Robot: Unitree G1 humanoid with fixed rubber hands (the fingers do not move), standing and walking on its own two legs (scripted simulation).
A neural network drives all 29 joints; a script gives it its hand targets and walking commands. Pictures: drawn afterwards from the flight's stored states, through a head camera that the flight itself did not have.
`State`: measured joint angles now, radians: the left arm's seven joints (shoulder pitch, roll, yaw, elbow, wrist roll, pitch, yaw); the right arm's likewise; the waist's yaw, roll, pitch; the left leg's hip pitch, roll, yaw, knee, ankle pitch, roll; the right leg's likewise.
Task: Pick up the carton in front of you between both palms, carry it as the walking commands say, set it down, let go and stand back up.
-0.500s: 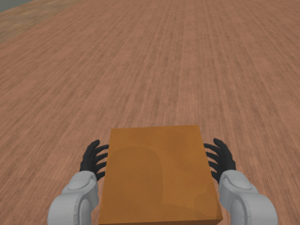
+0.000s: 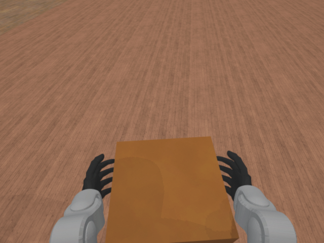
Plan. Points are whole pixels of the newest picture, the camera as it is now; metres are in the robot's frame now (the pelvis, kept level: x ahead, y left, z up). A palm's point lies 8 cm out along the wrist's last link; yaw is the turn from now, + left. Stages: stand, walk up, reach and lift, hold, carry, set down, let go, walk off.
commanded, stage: carry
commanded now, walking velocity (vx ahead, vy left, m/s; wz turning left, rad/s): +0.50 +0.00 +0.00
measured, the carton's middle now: (167, 204) +0.23 +0.00 +0.01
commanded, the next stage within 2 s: none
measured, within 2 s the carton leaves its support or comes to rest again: neither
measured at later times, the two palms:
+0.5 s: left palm (117, 94) +0.57 +0.15 +0.09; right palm (208, 92) +0.57 -0.15 +0.10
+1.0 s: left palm (125, 71) +0.72 +0.14 +0.09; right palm (202, 71) +0.72 -0.16 +0.09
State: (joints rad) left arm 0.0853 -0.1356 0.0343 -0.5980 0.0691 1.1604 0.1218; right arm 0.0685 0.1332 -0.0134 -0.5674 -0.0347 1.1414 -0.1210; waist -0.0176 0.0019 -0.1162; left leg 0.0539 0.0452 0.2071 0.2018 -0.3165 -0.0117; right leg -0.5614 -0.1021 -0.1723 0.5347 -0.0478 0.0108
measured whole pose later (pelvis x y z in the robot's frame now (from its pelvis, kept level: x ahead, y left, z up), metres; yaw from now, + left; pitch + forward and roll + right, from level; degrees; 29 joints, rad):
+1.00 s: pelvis +0.49 -0.01 +0.00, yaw -1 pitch +4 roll +1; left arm 0.01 -0.13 0.06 -0.51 0.07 1.21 0.11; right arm 0.00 0.13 -0.04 -0.50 -0.05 1.21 -0.12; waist 0.00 -0.01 -0.15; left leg -0.30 0.05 0.22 0.54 -0.25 0.02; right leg -0.12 -0.06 -0.13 0.49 -0.37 0.03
